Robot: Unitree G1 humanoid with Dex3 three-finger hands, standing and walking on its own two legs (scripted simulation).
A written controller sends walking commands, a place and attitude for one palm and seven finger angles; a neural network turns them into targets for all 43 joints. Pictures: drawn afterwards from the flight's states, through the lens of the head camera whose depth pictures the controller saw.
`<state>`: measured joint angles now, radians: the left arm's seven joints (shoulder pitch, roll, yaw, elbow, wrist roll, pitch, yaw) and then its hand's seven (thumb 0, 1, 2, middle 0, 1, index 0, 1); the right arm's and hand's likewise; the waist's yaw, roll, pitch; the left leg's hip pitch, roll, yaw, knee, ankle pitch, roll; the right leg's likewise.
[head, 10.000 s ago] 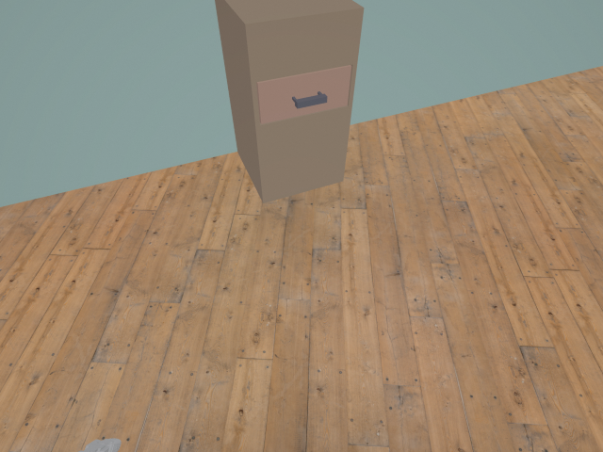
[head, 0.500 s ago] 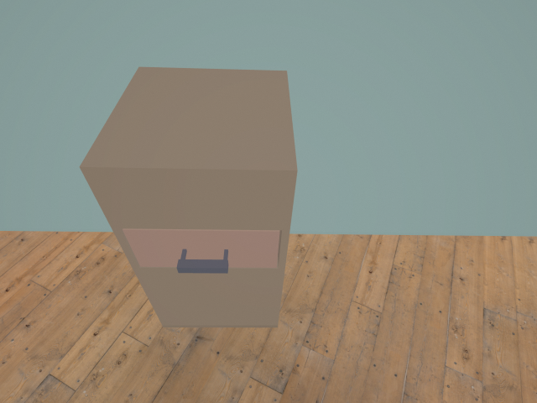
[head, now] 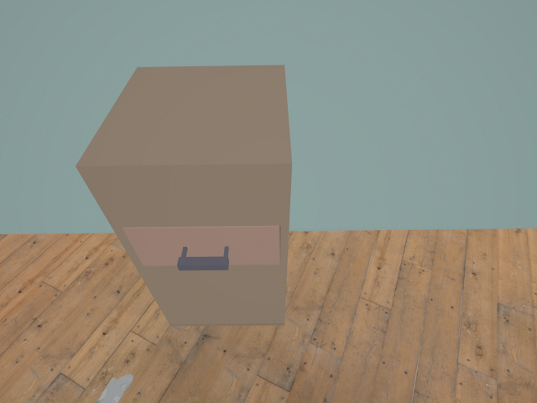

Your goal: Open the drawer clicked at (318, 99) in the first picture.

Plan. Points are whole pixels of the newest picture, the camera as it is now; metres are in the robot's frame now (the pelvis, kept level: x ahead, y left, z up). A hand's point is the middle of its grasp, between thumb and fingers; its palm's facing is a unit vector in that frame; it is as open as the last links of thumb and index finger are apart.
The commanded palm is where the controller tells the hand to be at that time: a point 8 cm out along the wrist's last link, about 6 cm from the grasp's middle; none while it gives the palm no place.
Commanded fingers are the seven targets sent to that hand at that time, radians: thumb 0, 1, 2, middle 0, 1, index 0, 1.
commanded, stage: raise the hand with hooked fingers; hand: left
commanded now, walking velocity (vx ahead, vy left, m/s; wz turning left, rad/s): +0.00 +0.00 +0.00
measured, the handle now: (204, 256) +0.51 +0.20 -0.24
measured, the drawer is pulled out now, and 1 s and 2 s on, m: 0.00 0.00 0.00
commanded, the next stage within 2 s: move the hooked fingers above the handle in 1.74 s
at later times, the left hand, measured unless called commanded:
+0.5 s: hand (147, 349) +0.21 +0.19 -0.02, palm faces +0.02 -0.08 -1.00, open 10.0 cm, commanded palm +0.19 +0.19 +0.03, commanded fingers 0.00 0.11 0.56 -0.26 -0.81 -0.26 -0.81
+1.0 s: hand (164, 263) +0.32 +0.18 +0.03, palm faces +0.04 -0.11 -0.99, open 12.8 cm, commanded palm +0.30 +0.19 +0.10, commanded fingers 0.00 -0.48 0.31 -0.30 -1.18 -0.30 -1.18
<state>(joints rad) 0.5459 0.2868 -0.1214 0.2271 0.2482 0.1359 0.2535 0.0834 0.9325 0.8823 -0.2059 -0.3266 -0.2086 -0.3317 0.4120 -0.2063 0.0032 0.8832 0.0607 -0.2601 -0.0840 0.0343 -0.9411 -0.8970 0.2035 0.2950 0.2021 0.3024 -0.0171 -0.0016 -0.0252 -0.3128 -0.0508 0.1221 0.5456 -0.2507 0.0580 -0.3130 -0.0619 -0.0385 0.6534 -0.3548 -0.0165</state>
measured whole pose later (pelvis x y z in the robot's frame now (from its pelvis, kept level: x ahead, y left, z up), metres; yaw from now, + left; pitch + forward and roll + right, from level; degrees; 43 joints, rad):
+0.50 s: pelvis +0.01 -0.06 -0.03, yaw +1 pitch +9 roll +2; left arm 0.32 0.36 -0.06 0.07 1.04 -0.02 0.42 0.00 0.31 0.65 -0.26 -0.67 -0.27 -0.67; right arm 0.02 -0.21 0.00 0.53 -0.06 0.07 0.03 0.01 -0.91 -0.90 0.20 0.29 0.20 0.30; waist 0.11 0.02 -0.12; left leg -0.59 0.02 0.04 0.82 -0.38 -0.01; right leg -0.55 0.03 -0.08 0.86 -0.47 -0.10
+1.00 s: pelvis +0.04 -0.03 -0.01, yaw -6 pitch +8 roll +2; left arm 0.20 0.38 -0.04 0.03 0.96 0.08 0.31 0.00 -0.26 0.41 -0.30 -1.04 -0.30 -1.05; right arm 0.16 -0.29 -0.07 0.62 0.00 0.08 0.00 0.01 -0.91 -0.90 0.20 0.29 0.20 0.30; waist 0.03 0.06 -0.11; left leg -0.41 -0.03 0.00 0.63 -0.35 0.00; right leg -0.41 0.05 0.05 0.68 -0.40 -0.05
